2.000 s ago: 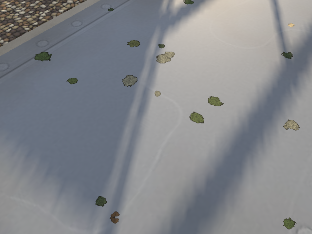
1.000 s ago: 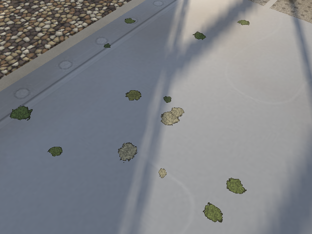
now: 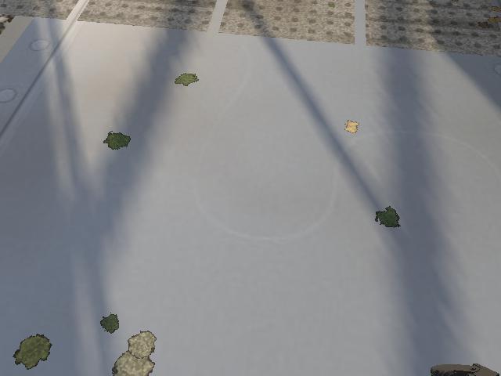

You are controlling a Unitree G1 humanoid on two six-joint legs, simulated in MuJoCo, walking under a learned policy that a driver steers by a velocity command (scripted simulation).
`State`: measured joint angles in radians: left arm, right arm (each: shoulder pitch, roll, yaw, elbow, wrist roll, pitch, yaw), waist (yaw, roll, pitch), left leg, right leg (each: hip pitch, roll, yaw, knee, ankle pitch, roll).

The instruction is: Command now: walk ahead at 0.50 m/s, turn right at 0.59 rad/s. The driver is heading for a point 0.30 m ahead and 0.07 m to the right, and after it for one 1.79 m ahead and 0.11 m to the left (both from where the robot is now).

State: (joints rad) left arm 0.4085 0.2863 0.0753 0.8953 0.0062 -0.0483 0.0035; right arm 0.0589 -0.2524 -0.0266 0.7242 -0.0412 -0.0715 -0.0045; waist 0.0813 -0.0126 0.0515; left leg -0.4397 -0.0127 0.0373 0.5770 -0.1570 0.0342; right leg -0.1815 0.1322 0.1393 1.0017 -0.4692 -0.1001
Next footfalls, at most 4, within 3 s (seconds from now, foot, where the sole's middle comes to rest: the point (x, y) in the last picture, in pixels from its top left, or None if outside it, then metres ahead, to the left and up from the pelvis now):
0.46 right None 0.36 -0.16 -0.76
1.04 left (315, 295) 0.68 -0.10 -0.76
1.52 right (371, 213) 0.98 -0.28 -0.76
1.98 left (288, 180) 1.09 -0.01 -0.76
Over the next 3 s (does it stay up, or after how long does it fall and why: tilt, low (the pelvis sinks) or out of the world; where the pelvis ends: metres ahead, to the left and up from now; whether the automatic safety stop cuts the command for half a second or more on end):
stays up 1.11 -0.06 0.01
